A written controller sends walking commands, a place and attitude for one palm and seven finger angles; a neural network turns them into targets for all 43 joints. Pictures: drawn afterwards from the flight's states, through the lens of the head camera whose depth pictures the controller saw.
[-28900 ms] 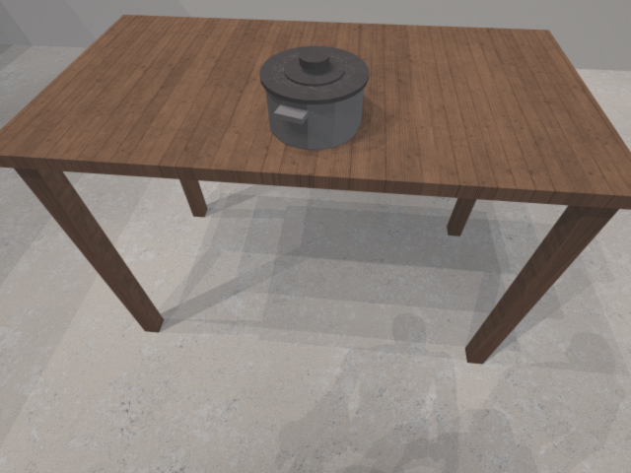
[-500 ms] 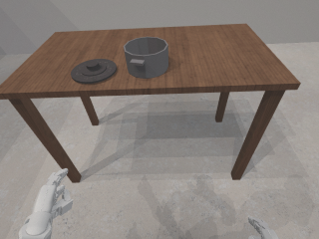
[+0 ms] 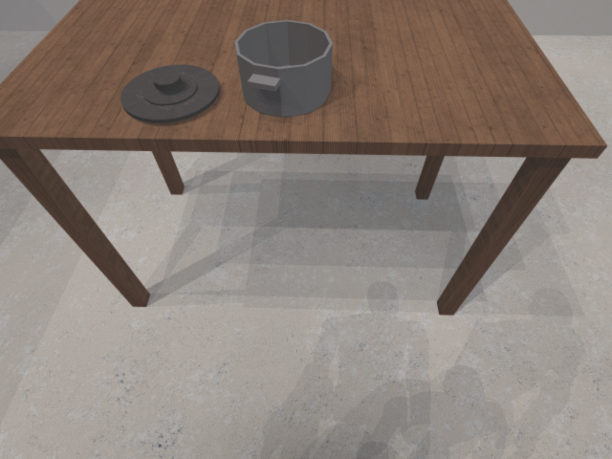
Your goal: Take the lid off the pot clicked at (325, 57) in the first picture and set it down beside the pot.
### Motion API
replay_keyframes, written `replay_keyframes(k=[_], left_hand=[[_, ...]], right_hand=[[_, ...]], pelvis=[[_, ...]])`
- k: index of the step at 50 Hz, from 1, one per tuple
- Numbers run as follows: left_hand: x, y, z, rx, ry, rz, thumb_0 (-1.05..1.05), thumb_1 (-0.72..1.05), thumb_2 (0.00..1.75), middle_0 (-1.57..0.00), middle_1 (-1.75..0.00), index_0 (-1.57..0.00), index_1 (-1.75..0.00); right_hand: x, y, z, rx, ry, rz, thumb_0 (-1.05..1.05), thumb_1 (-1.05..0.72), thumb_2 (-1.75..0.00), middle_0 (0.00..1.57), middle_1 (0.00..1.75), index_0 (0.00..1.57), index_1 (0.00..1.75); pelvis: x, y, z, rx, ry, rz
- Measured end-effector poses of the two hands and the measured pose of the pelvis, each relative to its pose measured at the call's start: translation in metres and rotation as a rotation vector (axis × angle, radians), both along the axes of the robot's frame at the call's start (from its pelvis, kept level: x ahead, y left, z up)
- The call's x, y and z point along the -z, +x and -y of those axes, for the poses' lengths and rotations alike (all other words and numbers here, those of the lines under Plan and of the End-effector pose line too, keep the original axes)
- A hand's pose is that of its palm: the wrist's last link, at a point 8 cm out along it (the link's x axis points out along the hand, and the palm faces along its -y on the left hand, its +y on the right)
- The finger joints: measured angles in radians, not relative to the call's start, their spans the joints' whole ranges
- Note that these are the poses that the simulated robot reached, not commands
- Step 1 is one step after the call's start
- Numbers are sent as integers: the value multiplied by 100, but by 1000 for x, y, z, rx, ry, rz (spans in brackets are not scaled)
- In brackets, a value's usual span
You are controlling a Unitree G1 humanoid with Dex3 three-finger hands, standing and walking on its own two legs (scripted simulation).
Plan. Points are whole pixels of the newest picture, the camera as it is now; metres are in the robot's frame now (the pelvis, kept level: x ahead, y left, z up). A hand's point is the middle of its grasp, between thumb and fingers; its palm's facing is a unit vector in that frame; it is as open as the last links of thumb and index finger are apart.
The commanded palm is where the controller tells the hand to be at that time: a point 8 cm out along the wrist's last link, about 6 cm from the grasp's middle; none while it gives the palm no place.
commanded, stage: let the arm hang, fingers relaxed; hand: left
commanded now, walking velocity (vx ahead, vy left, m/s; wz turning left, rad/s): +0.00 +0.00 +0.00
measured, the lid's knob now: (167, 80) +0.76 +0.31 +0.06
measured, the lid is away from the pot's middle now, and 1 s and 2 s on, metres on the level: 0.24 0.24 0.24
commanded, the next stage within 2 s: look to check the result in 0.44 s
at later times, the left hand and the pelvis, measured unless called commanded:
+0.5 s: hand out of the picture +0.03 +0.14 -0.18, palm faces +0.03 -0.98 -0.21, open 7.3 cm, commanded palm none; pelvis +0.02 -0.02 +0.00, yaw -1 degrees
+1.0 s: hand out of the picture +0.03 +0.14 -0.18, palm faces +0.02 -0.98 -0.19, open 7.4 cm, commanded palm none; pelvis +0.03 -0.03 +0.00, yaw -2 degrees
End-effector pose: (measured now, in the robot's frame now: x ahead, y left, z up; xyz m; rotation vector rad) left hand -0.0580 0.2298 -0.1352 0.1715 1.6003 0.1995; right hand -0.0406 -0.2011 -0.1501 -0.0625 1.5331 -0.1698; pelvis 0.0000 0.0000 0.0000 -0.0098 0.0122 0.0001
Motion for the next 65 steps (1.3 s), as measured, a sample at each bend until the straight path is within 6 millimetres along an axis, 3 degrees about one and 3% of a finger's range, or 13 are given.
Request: replay_keyframes(k=[8,17,39,65], left_hand=[[9,57,27,23,-41,155,0,91,90,-19,-30,-19,-30],[11,81,29,29,-25,195,2,94,90,-20,-30,-20,-30],[13,83,48,14,-44,160,1,92,90,-20,-30,-20,-30],[11,91,39,38,-34,181,1,92,90,-19,-30,-19,-30]], right_hand=[[4,20,9,0,-8,51,2,-93,-90,20,30,20,30],[0,35,29,12,-42,87,1,-91,-90,20,30,20,30],[0,49,39,25,-52,79,0,-91,-90,20,30,20,30],[1,41,30,46,-39,78,0,-91,-90,20,30,20,30]], pelvis=[[1,7,6,5,10,10],[1,17,18,11,16,11],[2,33,28,27,19,16],[1,33,24,42,21,22]])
